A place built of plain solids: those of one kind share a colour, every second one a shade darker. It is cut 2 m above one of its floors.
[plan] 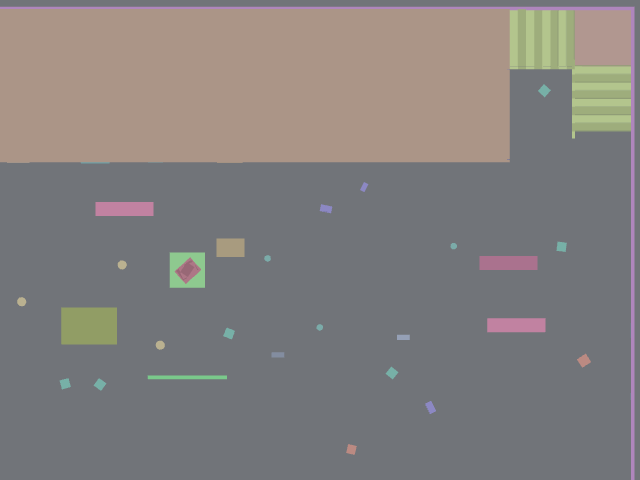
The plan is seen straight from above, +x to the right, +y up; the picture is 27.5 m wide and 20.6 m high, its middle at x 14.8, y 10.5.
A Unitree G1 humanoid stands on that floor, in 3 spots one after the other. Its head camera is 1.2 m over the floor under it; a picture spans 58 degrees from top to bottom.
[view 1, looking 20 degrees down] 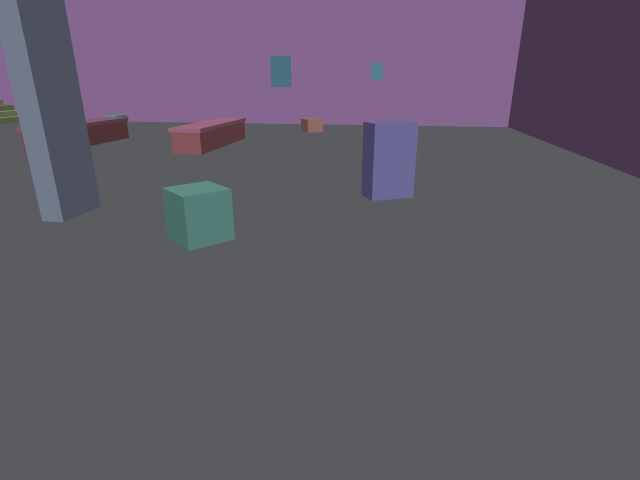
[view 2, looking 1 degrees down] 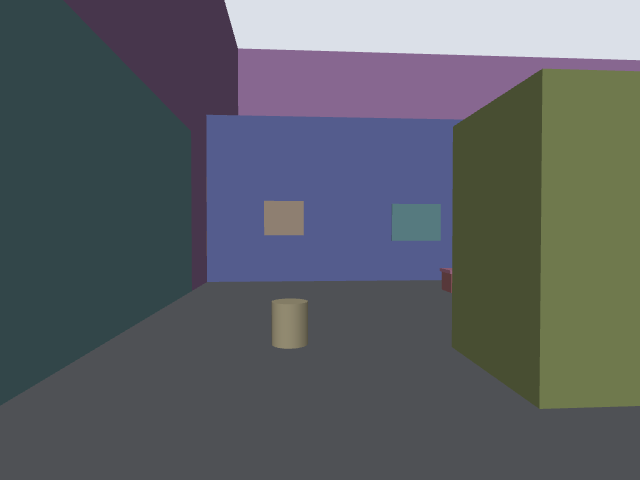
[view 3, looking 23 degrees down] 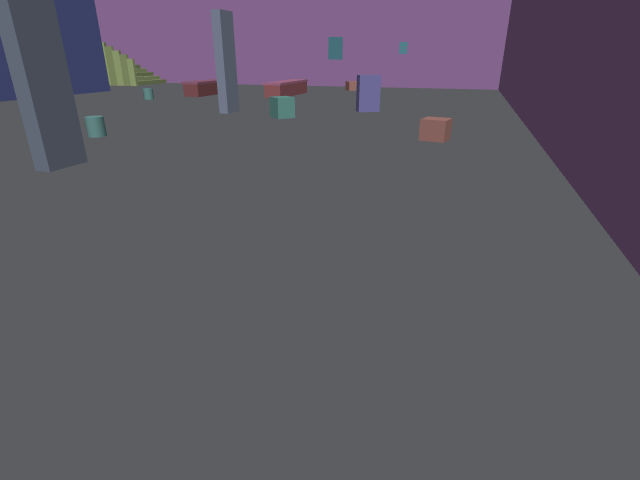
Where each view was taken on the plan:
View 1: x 14.75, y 3.31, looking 9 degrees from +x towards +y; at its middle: ground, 3.51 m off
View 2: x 2.00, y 3.20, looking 86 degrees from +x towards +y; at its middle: edge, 10.67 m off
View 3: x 9.11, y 1.10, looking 18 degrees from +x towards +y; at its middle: ground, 3.07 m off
